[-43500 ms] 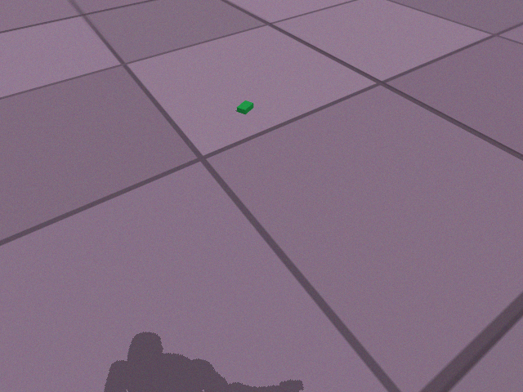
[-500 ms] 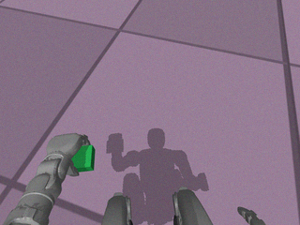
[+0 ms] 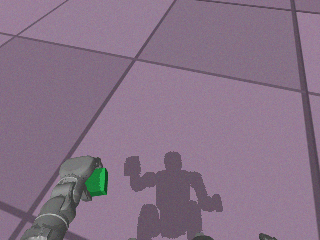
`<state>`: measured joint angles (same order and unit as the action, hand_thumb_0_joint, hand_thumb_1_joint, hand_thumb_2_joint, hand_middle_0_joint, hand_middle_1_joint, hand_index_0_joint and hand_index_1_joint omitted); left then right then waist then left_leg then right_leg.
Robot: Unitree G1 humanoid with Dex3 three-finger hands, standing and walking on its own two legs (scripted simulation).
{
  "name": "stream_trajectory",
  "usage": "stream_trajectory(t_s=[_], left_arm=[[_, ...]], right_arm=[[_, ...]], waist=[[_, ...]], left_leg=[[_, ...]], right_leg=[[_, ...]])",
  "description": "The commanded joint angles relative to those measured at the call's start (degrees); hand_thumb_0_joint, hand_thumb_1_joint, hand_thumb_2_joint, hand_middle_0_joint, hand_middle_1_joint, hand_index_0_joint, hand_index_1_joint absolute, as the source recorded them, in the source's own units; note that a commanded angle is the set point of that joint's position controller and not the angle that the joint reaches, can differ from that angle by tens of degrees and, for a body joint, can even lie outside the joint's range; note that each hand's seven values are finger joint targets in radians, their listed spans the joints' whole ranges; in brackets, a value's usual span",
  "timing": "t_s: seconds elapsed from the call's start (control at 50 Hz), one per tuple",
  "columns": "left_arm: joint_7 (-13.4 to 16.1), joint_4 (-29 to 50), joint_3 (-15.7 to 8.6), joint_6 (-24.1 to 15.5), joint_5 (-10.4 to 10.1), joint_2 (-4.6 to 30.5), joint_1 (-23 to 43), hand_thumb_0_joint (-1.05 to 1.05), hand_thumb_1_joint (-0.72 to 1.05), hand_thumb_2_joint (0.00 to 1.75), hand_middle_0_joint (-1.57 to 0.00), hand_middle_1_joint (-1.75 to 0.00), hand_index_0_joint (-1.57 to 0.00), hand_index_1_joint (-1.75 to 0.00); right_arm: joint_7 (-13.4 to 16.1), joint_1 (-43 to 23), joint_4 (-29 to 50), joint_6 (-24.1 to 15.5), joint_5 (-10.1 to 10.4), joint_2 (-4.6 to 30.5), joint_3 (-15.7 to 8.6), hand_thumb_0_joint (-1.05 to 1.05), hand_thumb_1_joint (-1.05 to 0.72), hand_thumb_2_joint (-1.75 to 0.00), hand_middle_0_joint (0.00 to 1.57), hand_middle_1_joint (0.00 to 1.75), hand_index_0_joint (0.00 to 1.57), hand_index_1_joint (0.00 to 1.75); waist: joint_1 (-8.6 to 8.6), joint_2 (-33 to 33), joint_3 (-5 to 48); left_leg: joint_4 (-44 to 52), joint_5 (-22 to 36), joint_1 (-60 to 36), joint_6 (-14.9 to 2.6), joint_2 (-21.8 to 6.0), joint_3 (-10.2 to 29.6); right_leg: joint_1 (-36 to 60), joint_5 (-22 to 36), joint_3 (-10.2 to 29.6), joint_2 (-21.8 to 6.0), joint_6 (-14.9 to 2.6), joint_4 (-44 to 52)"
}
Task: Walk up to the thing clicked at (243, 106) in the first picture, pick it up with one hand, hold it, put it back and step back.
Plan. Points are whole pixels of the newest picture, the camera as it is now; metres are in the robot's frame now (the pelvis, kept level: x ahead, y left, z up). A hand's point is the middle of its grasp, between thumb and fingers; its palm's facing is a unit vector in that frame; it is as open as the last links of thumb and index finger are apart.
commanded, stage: lift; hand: left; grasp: from above
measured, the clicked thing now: (89, 183) +0.33 +0.22 -0.11
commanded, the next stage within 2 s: hold in 0.04 s
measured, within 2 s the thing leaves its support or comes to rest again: neither
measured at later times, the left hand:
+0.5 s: hand (78, 172) +0.33 +0.22 -0.03, palm faces -0.47 -0.05 -0.88, open 9.6 cm
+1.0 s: hand (75, 181) +0.30 +0.21 +0.00, palm faces -0.47 -0.05 -0.88, open 9.6 cm
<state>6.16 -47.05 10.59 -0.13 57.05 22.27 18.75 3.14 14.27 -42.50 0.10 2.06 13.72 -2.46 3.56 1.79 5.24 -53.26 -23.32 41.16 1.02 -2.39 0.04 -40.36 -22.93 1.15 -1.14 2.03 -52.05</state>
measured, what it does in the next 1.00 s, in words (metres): stands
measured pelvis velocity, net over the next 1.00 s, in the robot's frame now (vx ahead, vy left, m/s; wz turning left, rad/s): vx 0.01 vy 0.00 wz -0.01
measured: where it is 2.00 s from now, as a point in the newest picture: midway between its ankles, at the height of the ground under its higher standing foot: outside the picture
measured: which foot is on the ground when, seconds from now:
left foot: down 0.00-1.00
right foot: down 0.00-1.00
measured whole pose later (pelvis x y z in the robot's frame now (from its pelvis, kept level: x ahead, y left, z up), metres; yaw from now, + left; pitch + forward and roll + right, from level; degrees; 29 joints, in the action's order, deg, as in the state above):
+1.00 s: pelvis +0.01 +0.00 +0.04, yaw -1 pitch +2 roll +0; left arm -1.5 -38.4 11.9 -2.0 57.0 22.9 13.3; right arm 3.3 11.6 -39.5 3.8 3.2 14.5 -2.3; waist 0.6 2.5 2.1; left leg -34.6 -15.9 20.8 1.0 -1.9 -1.7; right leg -21.3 -16.0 2.2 -1.5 1.9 -35.0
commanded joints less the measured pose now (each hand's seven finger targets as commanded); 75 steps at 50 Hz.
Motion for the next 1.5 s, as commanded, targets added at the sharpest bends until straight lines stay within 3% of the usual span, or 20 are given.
stream_trajectory(t_s=[0.0,0.08,0.1,0.18,0.26,0.32,0.42,0.48,0.52,0.62,0.68,0.76,0.98,1.1,1.16,1.26,1.3,1.34,1.38,1.48], left_arm=[[2.69,11.91,-5.02,-0.8,0.7,12.63,18.59,0.0,0.77,0.61,-1.11,-0.5,-1.12,-0.49],[2.36,10.86,-4.32,-1.02,0.65,11.26,17.12,0.0,0.79,0.66,-1.14,-0.51,-1.14,-0.51],[2.43,12.2,-4.83,-1.13,0.62,12.4,17.86,0.0,0.81,0.65,-1.13,-0.52,-1.15,-0.51],[1.84,11.56,-4.78,-1.03,1.02,12.55,17.77,0.0,0.75,0.61,-1.09,-0.48,-1.1,-0.47],[0.35,12.72,-4.6,-1.51,1.59,12.84,16.57,0.0,0.71,0.61,-1.07,-0.47,-1.08,-0.47],[-0.49,12.31,-4.09,-1.51,1.13,11.54,15.06,0.0,0.71,0.61,-1.08,-0.46,-1.09,-0.45],[-1.52,15.83,-5.01,-1.92,0.91,13.26,16.54,0.0,0.72,0.61,-1.08,-0.46,-1.09,-0.46],[-2.26,14.55,-4.16,-1.91,1.1,11.89,14.53,0.0,0.71,0.63,-1.11,-0.44,-1.1,-0.45],[-2.42,16.04,-4.99,-1.97,1.19,13.34,15.89,0.0,0.73,0.61,-1.1,-0.44,-1.1,-0.44],[-2.94,17.35,-4.93,-1.91,0.82,12.9,14.59,0.0,0.74,0.59,-1.1,-0.45,-1.11,-0.44],[-3.31,18.01,-5.06,-1.8,1.1,13.35,14.21,0.0,0.73,0.61,-1.11,-0.44,-1.11,-0.44],[-4.04,19.82,-4.5,-2.02,0.45,12.75,14.92,0.0,0.74,0.59,-1.11,-0.45,-1.11,-0.45],[-5.32,21.61,-4.77,-2.58,-0.05,13.35,14.56,0.0,0.72,0.55,-1.08,-0.46,-1.1,-0.44],[-5.13,23.03,-5.78,-2.82,-0.15,14.15,14.5,0.0,0.72,0.57,-1.09,-0.46,-1.1,-0.44],[-4.87,23.04,-4.92,-2.71,-0.03,13.13,14.27,0.0,0.73,0.59,-1.11,-0.46,-1.12,-0.45],[-5.4,23.53,-4.99,-2.69,-0.85,13.19,13.73,0.0,0.7,0.57,-1.08,-0.46,-1.09,-0.45],[-5.94,24.24,-5.6,-2.64,-0.61,13.82,12.69,0.0,0.7,0.56,-1.06,-0.47,-1.08,-0.45],[-6.36,24.69,-4.28,-2.52,-0.6,12.58,12.47,0.0,0.7,0.58,-1.08,-0.46,-1.09,-0.45],[-6.68,25.71,-5.63,-2.69,-0.65,14.54,14.19,0.0,0.71,0.58,-1.09,-0.45,-1.1,-0.44],[-7.36,22.22,-5.28,-2.49,-1.03,12.81,9.1,0.0,0.7,0.55,-1.07,-0.46,-1.09,-0.45]], right_arm=[[0.28,0.92,5.86,-1.66,0.02,8.4,-3.16,0.0,-0.9,-0.9,0.2,0.3,0.2,0.3],[0.06,1.0,5.7,-1.17,0.11,8.49,-3.29,0.0,-0.9,-0.9,0.2,0.3,0.2,0.3],[0.08,0.48,5.79,-1.08,0.13,8.54,-3.4,0.0,-0.89,-0.9,0.2,0.3,0.2,0.3],[-0.07,0.57,5.89,-0.46,0.15,8.87,-3.62,0.0,-0.89,-0.89,0.2,0.3,0.2,0.3],[-0.1,-0.12,6.39,0.08,0.38,8.68,-3.73,0.0,-0.9,-0.9,0.2,0.3,0.2,0.3],[-0.17,-0.46,6.73,0.34,0.36,8.85,-3.77,0.0,-0.9,-0.9,0.2,0.3,0.2,0.3],[-0.14,-1.22,7.49,0.72,0.46,8.95,-3.82,0.0,-0.89,-0.9,0.2,0.3,0.2,0.3],[-0.18,-1.84,8.18,0.96,0.51,8.89,-3.6,0.0,-0.9,-0.9,0.2,0.3,0.2,0.3],[-0.04,-2.38,8.36,1.06,0.52,8.83,-3.58,0.0,-0.9,-0.9,0.2,0.3,0.2,0.3],[0.01,-3.53,9.03,1.32,0.65,8.89,-3.4,0.0,-0.9,-0.9,0.2,0.3,0.2,0.3],[0.14,-4.4,9.42,1.42,0.82,8.6,-3.23,0.0,-0.9,-0.9,0.2,0.3,0.2,0.3],[0.28,-5.22,9.82,1.32,0.91,8.62,-3.06,0.0,-0.9,-0.9,0.2,0.3,0.2,0.3],[0.58,-7.8,10.99,0.79,1.07,8.26,-2.19,0.0,-0.9,-0.9,0.2,0.3,0.2,0.3],[0.85,-8.33,10.72,0.48,1.17,8.2,-1.95,0.0,-0.9,-0.9,0.2,0.3,0.2,0.3],[0.83,-8.57,10.75,0.29,1.12,8.31,-1.98,0.0,-0.9,-0.9,0.2,0.3,0.2,0.3],[0.8,-9.76,11.13,0.09,1.21,7.87,-1.57,0.0,-0.9,-0.9,0.2,0.3,0.2,0.3],[0.88,-9.47,11.04,0.12,1.15,8.07,-1.74,0.0,-0.9,-0.9,0.2,0.3,0.2,0.3],[0.88,-9.8,11.2,0.1,1.2,7.96,-1.59,0.0,-0.9,-0.9,0.2,0.3,0.2,0.3],[1.08,-9.74,11.13,0.2,1.29,8.04,-1.55,0.0,-0.9,-0.9,0.2,0.3,0.2,0.3],[1.12,-10.77,11.52,0.4,1.33,7.62,-1.07,0.0,-0.9,-0.9,0.2,0.3,0.2,0.3]], waist=[[-0.66,0.69,18.26],[-0.08,0.78,16.37],[-0.95,1.35,16.96],[-0.47,0.46,16.41],[-1.51,1.46,16.16],[-1.18,0.07,14.88],[-1.96,0.46,15.59],[-1.8,-1.04,13.36],[-2.18,0.07,13.99],[-2.21,-0.12,13.02],[-3.18,0.64,12.61],[-2.67,-0.43,11.58],[-3.33,-0.22,8.43],[-3.47,0.1,10.21],[-3.19,-0.08,9.52],[-3.91,-0.36,8.11],[-4.08,0.09,9.29],[-3.78,-0.24,9.09],[-3.91,-0.65,9.62],[-3.88,-1.92,5.16]], left_leg=[[9.92,14.96,-15.54,-0.97,2.75,-0.12],[12.04,15.98,-18.02,-0.78,2.77,-0.46],[12.74,16.81,-19.18,-0.64,2.67,-0.22],[13.77,20.03,-20.86,-0.66,2.77,-0.64],[15.46,21.73,-22.87,-0.52,2.82,-0.8],[16.19,23.01,-23.72,-0.6,2.76,-1.01],[17.22,24.28,-24.74,-0.72,2.9,-1.39],[17.94,23.12,-24.79,-0.87,2.92,-1.4],[18.16,22.98,-24.93,-0.93,3.08,-1.68],[19.58,21.75,-26.17,-1.04,3.04,-1.83],[20.58,21.53,-26.74,-0.91,2.98,-1.79],[21.54,19.53,-27.08,-1.19,3.01,-1.89],[24.66,12.33,-26.82,-1.19,2.96,-1.81],[24.92,13.67,-28.72,-1.35,3.09,-2.22],[25.63,13.75,-29.39,-1.11,2.66,-1.78],[26.49,11.4,-28.68,-1.36,3.16,-2.26],[26.27,13.3,-29.6,-1.31,3.05,-2.31],[26.55,14.52,-30.29,-1.31,2.94,-2.22],[26.45,15.22,-30.3,-1.47,2.96,-2.22],[27.59,12.2,-29.14,-1.55,3.13,-2.43]], right_leg=[[10.84,14.44,-1.11,2.42,-2.0,10.56],[11.86,15.13,-1.23,2.36,-2.05,12.58],[12.88,15.39,-1.45,2.54,-2.0,13.04],[15.15,18.48,-1.41,2.5,-1.91,14.35],[16.36,19.35,-1.47,2.67,-2.11,15.47],[17.25,20.63,-1.55,2.7,-2.06,16.29],[19.77,22.19,-1.24,2.6,-1.96,17.19],[19.72,21.03,-1.22,2.59,-1.93,18.08],[20.6,21.3,-1.04,2.51,-1.87,18.45],[20.92,19.93,-1.04,2.49,-1.84,19.53],[21.2,19.12,-1.25,2.64,-2.07,20.05],[21.16,17.63,-1.01,2.58,-1.91,21.25],[21.19,10.04,-0.86,2.51,-2.13,24.19],[22.31,11.4,-0.57,2.36,-1.9,24.57],[22.35,11.48,-1.03,2.59,-2.09,24.56],[22.99,9.03,-0.66,2.22,-1.95,26.18],[23.28,10.7,-0.68,2.31,-1.94,25.94],[23.75,11.93,-0.94,2.39,-2.04,25.77],[24.19,12.72,-0.85,2.4,-1.83,26.05],[23.17,9.37,-0.81,2.26,-1.91,27.44]])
